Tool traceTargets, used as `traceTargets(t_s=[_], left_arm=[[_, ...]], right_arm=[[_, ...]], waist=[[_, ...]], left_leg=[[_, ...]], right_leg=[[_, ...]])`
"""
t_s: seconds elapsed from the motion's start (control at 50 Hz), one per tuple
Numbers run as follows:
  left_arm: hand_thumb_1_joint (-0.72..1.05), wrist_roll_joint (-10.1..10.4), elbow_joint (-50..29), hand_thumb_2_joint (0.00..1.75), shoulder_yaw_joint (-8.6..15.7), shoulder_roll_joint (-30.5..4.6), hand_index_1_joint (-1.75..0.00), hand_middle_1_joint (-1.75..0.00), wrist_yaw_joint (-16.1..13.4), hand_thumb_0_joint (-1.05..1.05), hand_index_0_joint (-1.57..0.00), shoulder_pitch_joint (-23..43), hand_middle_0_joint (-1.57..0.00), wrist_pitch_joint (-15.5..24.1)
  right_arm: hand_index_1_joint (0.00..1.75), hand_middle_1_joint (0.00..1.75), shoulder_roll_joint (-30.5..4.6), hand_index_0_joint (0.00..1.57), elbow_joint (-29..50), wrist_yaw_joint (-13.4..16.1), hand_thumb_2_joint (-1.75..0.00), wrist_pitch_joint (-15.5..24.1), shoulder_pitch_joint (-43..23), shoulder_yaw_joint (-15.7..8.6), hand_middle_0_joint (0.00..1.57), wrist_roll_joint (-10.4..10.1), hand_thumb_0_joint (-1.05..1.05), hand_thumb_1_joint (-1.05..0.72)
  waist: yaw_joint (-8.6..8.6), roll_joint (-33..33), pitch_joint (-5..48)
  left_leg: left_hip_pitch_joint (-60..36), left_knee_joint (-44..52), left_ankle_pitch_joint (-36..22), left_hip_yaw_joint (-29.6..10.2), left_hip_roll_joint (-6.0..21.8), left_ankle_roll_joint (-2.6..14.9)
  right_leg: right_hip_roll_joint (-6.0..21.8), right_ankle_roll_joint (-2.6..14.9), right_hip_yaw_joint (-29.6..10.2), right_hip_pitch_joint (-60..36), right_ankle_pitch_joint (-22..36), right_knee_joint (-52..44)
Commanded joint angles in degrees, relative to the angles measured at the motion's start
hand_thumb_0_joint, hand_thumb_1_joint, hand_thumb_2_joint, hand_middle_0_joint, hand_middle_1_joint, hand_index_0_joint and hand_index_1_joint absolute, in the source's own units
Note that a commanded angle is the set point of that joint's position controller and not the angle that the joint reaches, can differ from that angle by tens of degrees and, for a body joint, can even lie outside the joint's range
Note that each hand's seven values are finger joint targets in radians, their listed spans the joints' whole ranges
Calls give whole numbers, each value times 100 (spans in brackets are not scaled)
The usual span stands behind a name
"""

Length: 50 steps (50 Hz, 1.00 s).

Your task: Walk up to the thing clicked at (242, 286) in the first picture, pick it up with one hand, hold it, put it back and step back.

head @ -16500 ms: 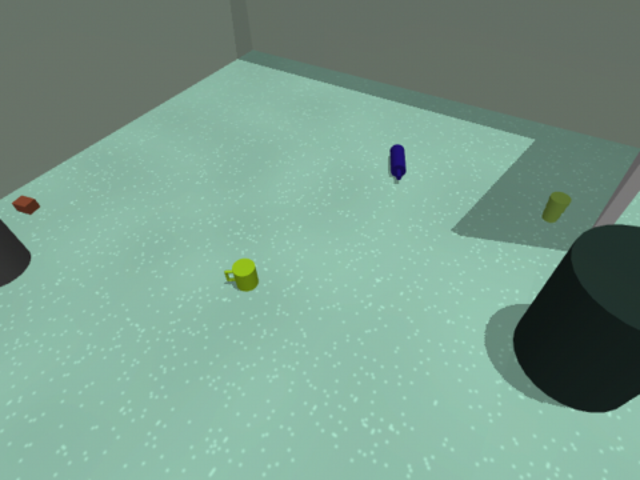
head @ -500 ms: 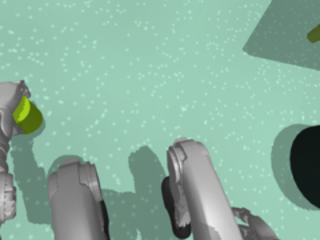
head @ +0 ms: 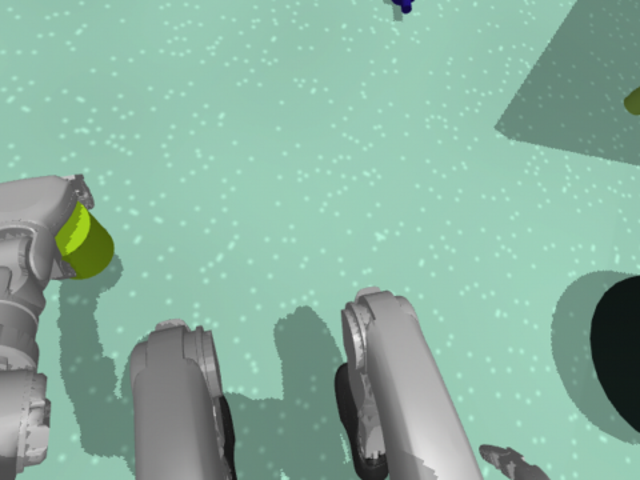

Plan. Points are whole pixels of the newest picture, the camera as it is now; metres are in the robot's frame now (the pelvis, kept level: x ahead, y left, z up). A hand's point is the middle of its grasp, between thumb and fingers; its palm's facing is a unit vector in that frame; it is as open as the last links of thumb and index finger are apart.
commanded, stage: lift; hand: left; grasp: from above
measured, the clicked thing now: (54, 240) +0.46 +0.31 -0.17
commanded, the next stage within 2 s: hold in 1.40 s
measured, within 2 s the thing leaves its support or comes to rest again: neither
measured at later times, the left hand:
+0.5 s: hand out of the picture +0.38 +0.29 +0.04, palm faces -0.45 -0.11 -0.89, open 11.0 cm
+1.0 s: hand out of the picture +0.35 +0.26 +0.21, palm faces -0.47 -0.12 -0.87, open 11.0 cm
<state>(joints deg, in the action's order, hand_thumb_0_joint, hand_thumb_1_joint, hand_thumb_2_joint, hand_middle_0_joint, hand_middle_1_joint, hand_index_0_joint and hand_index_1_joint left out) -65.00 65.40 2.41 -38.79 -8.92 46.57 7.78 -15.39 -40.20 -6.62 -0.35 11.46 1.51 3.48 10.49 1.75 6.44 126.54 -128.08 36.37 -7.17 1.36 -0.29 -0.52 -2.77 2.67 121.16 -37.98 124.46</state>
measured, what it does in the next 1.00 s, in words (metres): rises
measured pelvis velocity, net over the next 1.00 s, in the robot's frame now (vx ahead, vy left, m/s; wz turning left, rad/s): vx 0.04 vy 0.00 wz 0.09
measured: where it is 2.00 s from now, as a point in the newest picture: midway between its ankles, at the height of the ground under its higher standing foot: (294, 459)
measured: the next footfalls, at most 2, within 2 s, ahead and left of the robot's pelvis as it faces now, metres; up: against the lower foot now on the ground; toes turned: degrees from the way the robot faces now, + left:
none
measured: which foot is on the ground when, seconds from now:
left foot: down 0.00-1.00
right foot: down 0.00-1.00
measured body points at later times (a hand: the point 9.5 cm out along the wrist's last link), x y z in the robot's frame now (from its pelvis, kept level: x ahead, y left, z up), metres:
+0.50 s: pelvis +0.00 +0.00 +0.14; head +0.16 +0.04 +0.56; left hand +0.40 +0.29 +0.09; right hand +0.14 -0.26 +0.02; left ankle +0.09 +0.13 -0.35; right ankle +0.10 -0.13 -0.35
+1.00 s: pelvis +0.04 +0.00 +0.30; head +0.12 +0.02 +0.74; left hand +0.37 +0.27 +0.26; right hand +0.15 -0.26 +0.18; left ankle +0.09 +0.13 -0.35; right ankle +0.10 -0.13 -0.35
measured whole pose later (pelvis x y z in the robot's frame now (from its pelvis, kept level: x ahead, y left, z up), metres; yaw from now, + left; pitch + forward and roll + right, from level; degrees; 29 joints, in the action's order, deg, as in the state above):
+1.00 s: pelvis +0.04 +0.00 +0.30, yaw +5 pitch +16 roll -2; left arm -57.7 48.5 -8.9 -24.0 -7.1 20.4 -0.5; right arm -14.2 -42.3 2.9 1.1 14.0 -1.2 -2.0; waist 4.2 2.1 7.3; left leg 57.4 -67.5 26.2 -1.3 2.8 -0.3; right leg 0.2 -1.8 0.4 54.7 -26.3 65.0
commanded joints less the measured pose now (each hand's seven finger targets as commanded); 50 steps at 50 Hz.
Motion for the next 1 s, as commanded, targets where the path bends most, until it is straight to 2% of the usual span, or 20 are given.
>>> traceTargets(t_s=[0.0, 0.06, 0.1, 0.2, 0.24, 0.28, 0.32, 0.38, 0.44, 0.48, 0.6, 0.64, 0.68, 0.72, 0.8, 0.84, 0.86, 0.92, 0.96, 0.98], left_arm=[[60, 241, -1743, 114, 287, -1681, -95, -94, -128, 0, -100, 1930, -101, -36], [58, 321, -1904, 113, 286, -1599, -93, -91, -80, 0, -99, 1568, -101, -78], [59, 378, -2174, 113, 286, -1604, -92, -90, -28, 0, -99, 1455, -101, -113], [59, 546, -2713, 113, 116, -1254, -92, -89, 99, 0, -99, 999, -102, -242], [58, 556, -3030, 113, 236, -1387, -91, -88, 113, 0, -98, 933, -101, -305], [60, 641, -3104, 112, 68, -1037, -89, -86, 159, 0, -99, 802, -101, -360], [59, 628, -3266, 110, 129, -1153, -89, -87, 164, 0, -98, 678, -100, -429], [59, 752, -3444, 112, -45, -848, -90, -87, 200, 0, -98, 375, -101, -515], [59, 770, -3518, 109, -28, -809, -91, -89, 208, 0, -97, -37, -99, -595], [59, 775, -3788, 110, -94, -743, -91, -90, 201, 0, -98, 30, -99, -619], [61, 770, -3599, 111, -209, -416, -93, -91, 129, 0, -99, -530, -101, -732], [59, 749, -3539, 111, -436, -163, -93, -91, 117, 0, -97, -485, -99, -761], [57, 769, -3442, 109, -361, -231, -92, -90, 73, 0, -95, -594, -97, -770], [55, 780, -3154, 108, -545, 43, -91, -89, 48, 0, -94, -689, -97, -800], [52, 752, -3068, 106, -596, 98, -90, -87, -6, 0, -92, -683, -94, -804], [51, 724, -2848, 106, -546, 45, -90, -87, -39, 0, -92, -667, -95, -808], [52, 739, -2866, 106, -679, 211, -90, -87, -54, 0, -93, -635, -95, -801], [51, 752, -2907, 107, -708, 262, -92, -89, -118, 0, -92, -578, -94, -806], [52, 738, -2800, 107, -602, 152, -91, -87, -167, 0, -93, -766, -96, -837], [51, 770, -2865, 109, -727, 277, -89, -85, -183, 0, -93, -653, -97, -833]], right_arm=[[30, 30, -1326, 20, 311, 165, -91, 13, 963, -547, 20, -102, 0, -91], [30, 30, -1268, 20, 390, 221, -91, -5, 908, -564, 20, -167, 0, -91], [30, 30, -1250, 20, 448, 256, -90, -6, 854, -581, 20, -200, 0, -91], [30, 30, -1150, 20, 538, 351, -90, -35, 748, -633, 20, -273, 0, -90], [30, 30, -1159, 20, 560, 419, -90, -50, 691, -678, 20, -314, 0, -90], [30, 30, -1133, 20, 532, 460, -90, -44, 619, -674, 20, -332, 0, -90], [30, 30, -1125, 20, 555, 526, -90, -57, 559, -697, 20, -365, 0, -90], [30, 30, -1025, 20, 581, 598, -90, -52, 438, -666, 20, -394, 0, -90], [30, 30, -971, 20, 558, 688, -90, -42, 370, -643, 20, -426, 0, -90], [30, 30, -927, 20, 538, 730, -90, -32, 344, -627, 20, -459, 0, -90], [30, 30, -819, 20, 422, 892, -90, 26, 271, -584, 20, -528, 0, -90], [30, 30, -779, 20, 409, 938, -90, 67, 264, -578, 20, -539, 0, -90], [30, 30, -785, 20, 375, 979, -90, 109, 251, -577, 20, -555, 0, -90], [30, 30, -742, 20, 343, 998, -90, 158, 277, -563, 20, -557, 0, -90], [30, 30, -752, 20, 328, 1029, -90, 240, 302, -577, 20, -549, 0, -90], [30, 30, -757, 20, 322, 1034, -90, 269, 347, -568, 20, -544, 0, -90], [30, 30, -715, 20, 314, 1034, -90, 289, 328, -553, 20, -538, 0, -91], [30, 30, -705, 20, 311, 1040, -90, 324, 372, -554, 20, -530, 0, -90], [30, 30, -733, 20, 296, 1037, -90, 335, 417, -562, 20, -522, 0, -91], [30, 30, -713, 20, 304, 1034, -90, 335, 390, -558, 20, -531, 0, -90]], waist=[[-136, 1498, 4235], [-193, 1374, 4024], [-258, 1268, 4168], [-307, 1254, 4132], [-396, 1366, 4281], [-329, 1308, 3967], [-392, 1294, 4050], [-393, 1093, 3856], [-483, 1031, 3720], [-447, 963, 3727], [-504, 763, 3045], [-450, 682, 2827], [-541, 572, 2629], [-474, 438, 2359], [-607, 475, 2274], [-569, 410, 2107], [-578, 386, 2012], [-571, 411, 1968], [-615, 331, 1955], [-589, 261, 1919]], left_leg=[[-3546, 1836, -552, 431, -123, 176], [-3609, 2111, -381, 422, -132, 188], [-3826, 2281, -347, 381, -119, 190], [-4350, 2755, -534, 389, -101, 165], [-4730, 3016, -537, 347, -89, 150], [-4905, 3337, -467, 233, -52, 128], [-5283, 3581, -444, 216, -36, 121], [-5574, 3972, -385, 277, -37, 127], [-5939, 4310, -563, 346, -41, 123], [-6209, 4550, -628, 367, -43, 128], [-6910, 5375, -752, 429, -35, 99], [-7183, 5661, -790, 406, -25, 85], [-7356, 5978, -681, 384, -33, 83], [-7453, 6164, -769, 440, -48, 87], [-7992, 6711, -913, 399, -33, 53], [-8116, 6922, -895, 437, -56, 64], [-8183, 7017, -906, 488, -72, 72], [-8486, 7274, -1091, 593, -114, 74], [-8724, 7447, -1285, 640, -127, 76], [-8834, 7504, -1401, 668, -137, 76]], right_leg=[[-147, 496, 380, -2011, 880, -1626], [-139, 484, 335, -2155, 728, -1903], [-152, 486, 327, -2309, 682, -2028], [-145, 463, 277, -2815, 866, -2463], [-124, 456, 255, -2989, 872, -2635], [-106, 439, 281, -3048, 890, -2764], [-112, 431, 253, -3286, 877, -3007], [-123, 410, 203, -3783, 843, -3490], [-127, 404, 147, -4228, 933, -3888], [-116, 399, 110, -4584, 998, -4171], [-135, 401, 1, -5409, 1060, -5026], [-154, 407, -22, -5620, 1086, -5313], [-146, 403, -62, -5942, 1001, -5616], [-147, 403, -109, -6192, 1067, -5917], [-144, 399, -125, -6678, 1223, -6340], [-148, 383, -153, -6911, 1218, -6612], [-153, 380, -167, -7037, 1234, -6751], [-158, 366, -202, -7410, 1374, -7099], [-144, 356, -213, -7691, 1537, -7325], [-133, 347, -222, -7773, 1638, -7430]])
